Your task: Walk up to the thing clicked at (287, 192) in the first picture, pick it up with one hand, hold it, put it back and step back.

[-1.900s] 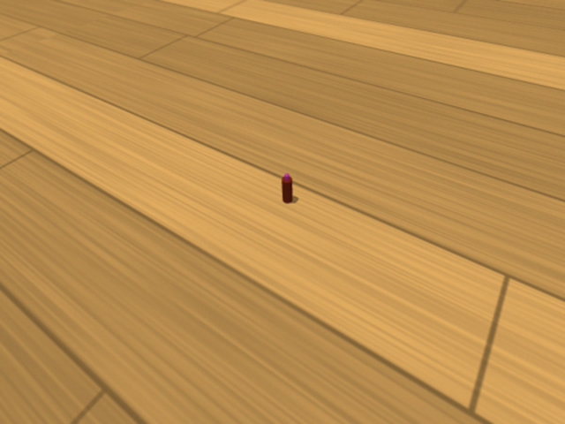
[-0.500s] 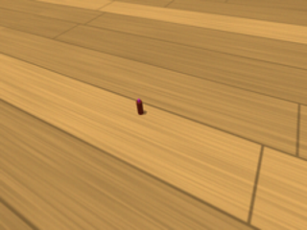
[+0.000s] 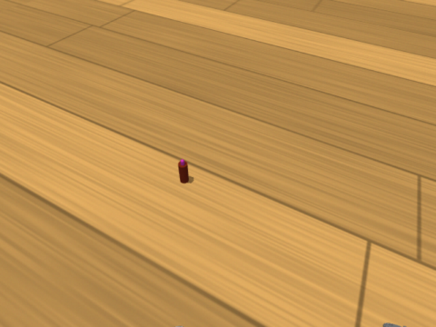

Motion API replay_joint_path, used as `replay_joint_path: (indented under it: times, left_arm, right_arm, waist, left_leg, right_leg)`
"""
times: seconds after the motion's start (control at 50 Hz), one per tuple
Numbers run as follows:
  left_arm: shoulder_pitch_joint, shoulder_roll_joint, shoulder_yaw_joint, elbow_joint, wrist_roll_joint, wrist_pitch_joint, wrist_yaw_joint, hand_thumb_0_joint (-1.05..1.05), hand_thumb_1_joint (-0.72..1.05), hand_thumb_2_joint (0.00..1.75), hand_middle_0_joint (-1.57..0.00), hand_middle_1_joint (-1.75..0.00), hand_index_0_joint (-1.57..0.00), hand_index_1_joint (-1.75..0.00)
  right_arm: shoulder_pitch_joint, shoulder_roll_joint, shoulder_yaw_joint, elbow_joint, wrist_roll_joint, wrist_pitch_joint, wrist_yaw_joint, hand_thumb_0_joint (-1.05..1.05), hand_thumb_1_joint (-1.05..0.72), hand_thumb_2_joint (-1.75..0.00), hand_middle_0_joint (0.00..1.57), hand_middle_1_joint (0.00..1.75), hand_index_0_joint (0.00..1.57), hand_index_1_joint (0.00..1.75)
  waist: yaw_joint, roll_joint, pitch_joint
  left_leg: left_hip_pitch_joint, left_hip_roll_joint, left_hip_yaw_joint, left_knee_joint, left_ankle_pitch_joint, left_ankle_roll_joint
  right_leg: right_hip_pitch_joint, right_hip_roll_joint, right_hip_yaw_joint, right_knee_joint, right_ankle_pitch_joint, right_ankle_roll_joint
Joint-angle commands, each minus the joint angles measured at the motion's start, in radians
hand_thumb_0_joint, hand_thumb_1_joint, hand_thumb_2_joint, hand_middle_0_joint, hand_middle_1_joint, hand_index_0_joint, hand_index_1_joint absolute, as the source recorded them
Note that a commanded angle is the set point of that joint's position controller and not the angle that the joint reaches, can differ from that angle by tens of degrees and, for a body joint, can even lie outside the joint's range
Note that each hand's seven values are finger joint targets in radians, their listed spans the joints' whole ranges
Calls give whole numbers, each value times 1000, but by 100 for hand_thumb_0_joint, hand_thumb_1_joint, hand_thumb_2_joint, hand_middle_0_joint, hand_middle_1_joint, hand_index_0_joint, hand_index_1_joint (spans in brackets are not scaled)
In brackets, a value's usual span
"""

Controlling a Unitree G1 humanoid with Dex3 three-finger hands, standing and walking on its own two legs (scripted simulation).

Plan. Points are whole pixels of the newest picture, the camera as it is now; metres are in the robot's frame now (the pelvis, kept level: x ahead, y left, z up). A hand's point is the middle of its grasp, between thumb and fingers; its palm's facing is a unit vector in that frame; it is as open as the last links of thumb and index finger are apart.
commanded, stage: walk up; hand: left
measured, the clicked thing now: (183, 170) +0.99 +0.22 -0.67
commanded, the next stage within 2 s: none
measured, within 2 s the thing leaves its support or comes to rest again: neither
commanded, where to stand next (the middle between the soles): +0.65 +0.02 m, yaw -1 degrees
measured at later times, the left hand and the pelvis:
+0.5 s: hand (135, 234) +0.34 +0.22 -0.11, palm faces -0.05 -0.92 -0.40, open 7.4 cm; pelvis +0.22 -0.04 +0.00, yaw -2 degrees
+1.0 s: hand (118, 214) +0.41 +0.30 -0.15, palm faces -0.03 -0.94 -0.35, open 7.4 cm; pelvis +0.39 +0.02 +0.00, yaw +0 degrees
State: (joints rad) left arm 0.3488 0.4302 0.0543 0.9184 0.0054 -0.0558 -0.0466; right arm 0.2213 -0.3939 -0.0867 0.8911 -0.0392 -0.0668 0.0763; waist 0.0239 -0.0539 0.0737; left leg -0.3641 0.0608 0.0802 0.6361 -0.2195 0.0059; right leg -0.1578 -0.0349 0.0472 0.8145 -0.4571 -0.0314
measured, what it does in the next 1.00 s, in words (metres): walks ahead: right foot, then left foot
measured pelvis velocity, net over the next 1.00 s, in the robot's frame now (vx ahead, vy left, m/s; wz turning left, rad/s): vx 0.39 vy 0.02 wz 0.00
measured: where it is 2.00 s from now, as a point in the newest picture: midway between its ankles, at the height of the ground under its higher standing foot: (217, 240)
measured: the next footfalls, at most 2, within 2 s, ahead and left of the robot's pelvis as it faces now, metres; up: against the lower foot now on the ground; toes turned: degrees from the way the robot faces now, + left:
right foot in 0.38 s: +0.33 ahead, -0.14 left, +0.00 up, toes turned -5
left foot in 0.90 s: +0.52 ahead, +0.12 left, +0.00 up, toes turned +3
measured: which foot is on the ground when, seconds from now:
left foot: down 0.00-0.42, up 0.44-0.88, down 0.90-1.00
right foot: up 0.00-0.36, down 0.38-0.94, up 0.96-1.00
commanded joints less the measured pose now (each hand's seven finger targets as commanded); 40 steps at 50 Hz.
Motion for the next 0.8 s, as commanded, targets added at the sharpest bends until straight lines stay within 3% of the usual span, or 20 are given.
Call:
replay_joint_path:
  times: [0.0,0.04,0.08,0.18,0.24,0.32,0.34,0.36,0.38,0.4,0.42,0.44,0.46,0.5,0.52,0.54,0.58,0.7,0.74,0.78]
  left_arm:
    - [-43,252,40,-95,-2,-35,38,0,90,90,-20,-30,-20,-30]
    - [2,220,42,-71,-19,-33,22,0,90,90,-20,-30,-20,-30]
    - [29,188,40,-64,-24,-23,6,0,90,90,-20,-30,-20,-30]
    - [-96,157,34,-120,-9,-14,-18,0,90,90,-20,-30,-20,-30]
    - [-175,142,39,-139,-1,-16,-30,0,90,90,-20,-30,-20,-30]
    - [-122,149,54,-112,-2,-22,-24,0,90,90,-20,-30,-20,-30]
    - [-48,170,64,-90,0,-28,-17,0,90,90,-20,-30,-20,-30]
    - [37,211,82,-67,6,-37,-7,0,90,90,-20,-30,-20,-30]
    - [135,281,110,-58,10,-46,7,0,90,90,-20,-30,-20,-30]
    - [130,343,113,-83,1,-50,14,0,90,90,-20,-30,-20,-30]
    - [73,349,112,-88,-15,-44,16,0,90,90,-20,-30,-20,-30]
    - [43,312,103,-104,-23,-40,20,0,90,90,-20,-30,-20,-30]
    - [20,281,92,-107,-28,-42,26,0,90,90,-20,-30,-20,-30]
    - [-41,233,75,-117,-26,-51,31,0,90,90,-20,-30,-20,-30]
    - [-45,224,71,-114,-23,-55,31,0,90,90,-20,-30,-20,-30]
    - [-41,215,69,-123,-18,-60,30,0,90,90,-20,-30,-20,-30]
    - [-20,210,67,-133,-14,-66,30,0,90,90,-20,-30,-20,-30]
    - [20,230,87,-150,6,-63,31,0,90,90,-20,-30,-20,-30]
    - [37,235,88,-150,7,-62,31,0,90,90,-20,-30,-20,-30]
    - [11,242,87,-154,5,-61,31,0,90,90,-20,-30,-20,-30]
  right_arm:
    - [155,-338,-97,-65,32,-27,-36,0,-90,-90,20,30,20,30]
    - [85,-268,-59,-93,35,-32,-42,0,-90,-90,20,30,20,30]
    - [89,-252,-49,-94,39,-43,-42,0,-90,-90,20,30,20,30]
    - [111,-267,-51,-123,33,-42,-42,0,-90,-90,20,30,20,30]
    - [130,-266,-50,-126,35,-38,-38,0,-90,-90,20,30,20,30]
    - [107,-268,-46,-149,40,-24,-46,0,-90,-90,20,30,20,30]
    - [99,-257,-40,-157,40,-22,-47,0,-90,-90,20,30,20,30]
    - [135,-217,-25,-157,38,-21,-46,0,-90,-90,20,30,20,30]
    - [204,-158,-4,-164,41,-23,-44,0,-90,-90,20,30,20,30]
    - [238,-161,2,-161,43,-16,-44,0,-90,-90,20,30,20,30]
    - [203,-256,-23,-131,33,-3,-57,0,-90,-90,20,30,20,30]
    - [160,-267,-27,-117,32,-3,-60,0,-90,-90,20,30,20,30]
    - [151,-250,-24,-101,48,-1,-59,0,-90,-90,20,30,20,30]
    - [197,-205,-14,-78,54,10,-47,0,-90,-90,20,30,20,30]
    - [212,-192,-14,-69,49,18,-42,0,-90,-90,20,30,20,30]
    - [209,-189,-15,-69,44,23,-36,0,-90,-90,20,30,20,30]
    - [190,-185,-23,-72,40,33,-29,0,-90,-90,20,30,20,30]
    - [26,-185,-33,-127,21,30,-8,0,-90,-90,20,30,20,30]
    - [-25,-175,-28,-143,15,20,-4,0,-90,-90,20,30,20,30]
    - [-39,-172,-27,-146,15,9,1,0,-90,-90,20,30,20,30]
  waist:
    - [-96,163,-36]
    - [-46,153,11]
    - [-28,198,1]
    - [-54,222,31]
    - [-67,197,30]
    - [-21,141,-21]
    - [24,82,-68]
    - [59,-32,-145]
    - [91,-219,-230]
    - [69,-252,-205]
    - [66,-170,-155]
    - [57,-110,-90]
    - [37,-52,-45]
    - [-20,-69,-15]
    - [-29,-89,-6]
    - [-25,-94,-9]
    - [-24,-90,-9]
    - [24,-62,33]
    - [41,-63,39]
    - [26,-68,25]
  left_leg:
    - [361,374,-621,-393,-221,267]
    - [271,245,-323,-378,31,183]
    - [229,194,-198,-370,185,166]
    - [270,200,-107,-377,278,223]
    - [230,169,-56,-349,296,193]
    - [168,194,-91,-241,169,166]
    - [146,175,-81,-108,221,147]
    - [116,103,-15,111,254,120]
    - [-11,13,17,379,55,78]
    - [-218,-91,-32,514,-303,43]
    - [-244,-36,-96,589,-324,42]
    - [-250,-14,-141,604,-270,40]
    - [-212,-3,-198,585,-202,37]
    - [-145,8,-177,488,-120,40]
    - [-97,-3,-163,454,-78,34]
    - [-99,-17,-147,453,-54,28]
    - [-126,-24,-141,420,5,13]
    - [-218,15,-150,149,36,-17]
    - [-185,40,-131,51,48,-10]
    - [-129,42,-102,-20,49,8]
  right_leg:
    - [-525,17,99,426,-18,-29]
    - [-442,-15,94,318,99,-22]
    - [-384,-16,41,262,157,-1]
    - [-401,-58,-42,-15,239,34]
    - [-302,-43,-90,-160,333,14]
    - [-104,-15,-105,-239,349,-13]
    - [21,-6,-95,-267,342,-26]
    - [161,11,-96,-320,288,-46]
    - [296,-164,167,-385,147,-81]
    - [361,-384,588,-519,107,-177]
    - [274,-416,669,-541,30,-244]
    - [185,-382,590,-558,104,-239]
    - [110,-326,438,-551,241,-173]
    - [21,-216,198,-520,442,-92]
    - [-37,-183,138,-528,497,-71]
    - [-37,-171,104,-532,535,-96]
    - [-22,-166,61,-551,552,-95]
    - [43,-215,67,-594,260,-142]
    - [46,-237,62,-561,292,-163]
    - [50,-249,44,-517,392,-172]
